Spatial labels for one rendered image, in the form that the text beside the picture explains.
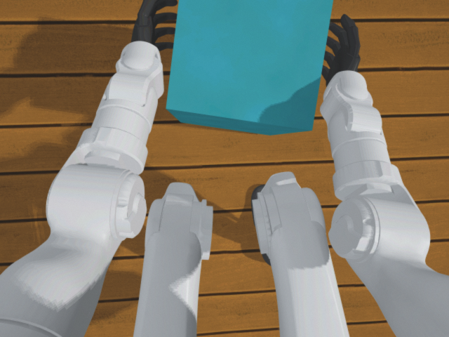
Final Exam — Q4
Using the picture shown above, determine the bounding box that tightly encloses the robot right forearm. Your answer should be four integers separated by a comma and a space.
320, 70, 430, 234

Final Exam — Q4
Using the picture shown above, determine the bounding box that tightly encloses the carton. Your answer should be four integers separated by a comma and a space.
166, 0, 333, 136

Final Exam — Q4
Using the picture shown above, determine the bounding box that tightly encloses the right robot thigh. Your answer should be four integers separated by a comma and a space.
252, 183, 349, 337

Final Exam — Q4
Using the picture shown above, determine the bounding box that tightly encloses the right robot upper arm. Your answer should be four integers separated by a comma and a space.
328, 195, 449, 337

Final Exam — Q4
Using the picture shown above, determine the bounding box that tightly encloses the right robot hand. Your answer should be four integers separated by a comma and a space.
321, 14, 361, 87

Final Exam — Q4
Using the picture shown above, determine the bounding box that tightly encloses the left robot upper arm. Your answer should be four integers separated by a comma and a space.
0, 164, 147, 337

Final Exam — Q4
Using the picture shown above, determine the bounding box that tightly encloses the left robot hand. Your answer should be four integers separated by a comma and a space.
131, 0, 177, 51

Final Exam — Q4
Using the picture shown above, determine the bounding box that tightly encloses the robot left forearm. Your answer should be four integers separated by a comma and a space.
46, 41, 164, 224

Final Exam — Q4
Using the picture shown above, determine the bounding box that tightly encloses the robot right shin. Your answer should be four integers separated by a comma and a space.
261, 171, 326, 256

